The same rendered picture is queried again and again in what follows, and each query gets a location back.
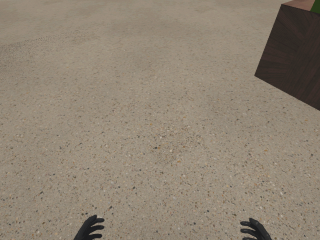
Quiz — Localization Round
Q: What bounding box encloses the pedestal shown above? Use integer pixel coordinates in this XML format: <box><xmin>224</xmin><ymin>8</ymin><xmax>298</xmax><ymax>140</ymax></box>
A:
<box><xmin>254</xmin><ymin>0</ymin><xmax>320</xmax><ymax>111</ymax></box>

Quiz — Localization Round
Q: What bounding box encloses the robot left hand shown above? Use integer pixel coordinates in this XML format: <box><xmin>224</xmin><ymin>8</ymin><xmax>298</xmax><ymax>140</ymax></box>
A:
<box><xmin>73</xmin><ymin>214</ymin><xmax>105</xmax><ymax>240</ymax></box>

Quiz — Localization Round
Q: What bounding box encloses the carton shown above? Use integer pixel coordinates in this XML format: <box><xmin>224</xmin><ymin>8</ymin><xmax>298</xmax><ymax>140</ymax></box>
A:
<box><xmin>310</xmin><ymin>0</ymin><xmax>320</xmax><ymax>14</ymax></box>

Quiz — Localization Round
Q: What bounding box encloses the robot right hand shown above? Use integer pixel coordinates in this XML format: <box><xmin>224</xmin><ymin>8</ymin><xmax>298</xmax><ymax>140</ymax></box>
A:
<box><xmin>240</xmin><ymin>218</ymin><xmax>272</xmax><ymax>240</ymax></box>

